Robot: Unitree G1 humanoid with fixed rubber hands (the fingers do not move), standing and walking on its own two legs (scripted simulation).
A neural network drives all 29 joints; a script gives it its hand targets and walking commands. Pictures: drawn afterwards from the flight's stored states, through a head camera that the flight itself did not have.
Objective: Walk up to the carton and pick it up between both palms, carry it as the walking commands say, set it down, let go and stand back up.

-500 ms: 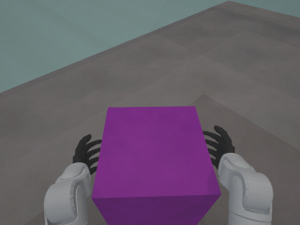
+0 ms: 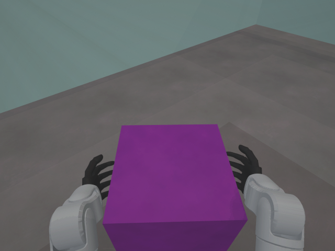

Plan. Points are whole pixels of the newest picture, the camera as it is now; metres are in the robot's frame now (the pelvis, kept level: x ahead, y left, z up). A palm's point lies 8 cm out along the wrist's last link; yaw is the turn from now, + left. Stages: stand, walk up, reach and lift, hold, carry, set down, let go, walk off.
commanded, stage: carry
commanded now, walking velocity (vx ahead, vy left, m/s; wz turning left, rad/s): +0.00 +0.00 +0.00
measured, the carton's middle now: (170, 192) +0.28 +0.01 +0.02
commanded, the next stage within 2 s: hold in 0.92 s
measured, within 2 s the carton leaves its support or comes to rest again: neither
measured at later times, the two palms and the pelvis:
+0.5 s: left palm (100, 186) +0.27 +0.16 +0.08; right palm (248, 178) +0.28 -0.16 +0.09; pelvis +0.01 +0.00 +0.00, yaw +0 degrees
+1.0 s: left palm (105, 187) +0.28 +0.16 +0.06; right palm (245, 182) +0.29 -0.16 +0.06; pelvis +0.01 +0.00 +0.00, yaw +1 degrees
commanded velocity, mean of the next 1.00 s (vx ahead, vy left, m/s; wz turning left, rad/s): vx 0.00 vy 0.00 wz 0.00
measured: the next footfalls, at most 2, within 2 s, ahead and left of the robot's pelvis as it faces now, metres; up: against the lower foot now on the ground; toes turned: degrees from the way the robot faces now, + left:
none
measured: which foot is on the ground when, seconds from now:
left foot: down 0.00-1.00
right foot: down 0.00-1.00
